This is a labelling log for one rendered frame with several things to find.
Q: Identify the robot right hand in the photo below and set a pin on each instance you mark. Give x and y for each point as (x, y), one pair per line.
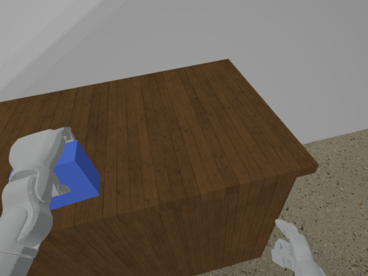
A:
(287, 254)

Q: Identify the table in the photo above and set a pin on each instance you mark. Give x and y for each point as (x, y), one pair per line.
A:
(194, 165)

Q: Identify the right robot forearm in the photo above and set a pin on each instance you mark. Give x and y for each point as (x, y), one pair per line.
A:
(307, 268)

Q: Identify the left robot forearm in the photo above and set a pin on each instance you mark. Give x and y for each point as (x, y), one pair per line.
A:
(26, 218)

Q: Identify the sponge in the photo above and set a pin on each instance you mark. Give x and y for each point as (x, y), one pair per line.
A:
(75, 170)

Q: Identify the robot left hand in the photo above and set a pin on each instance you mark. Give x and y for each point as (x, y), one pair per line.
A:
(43, 149)

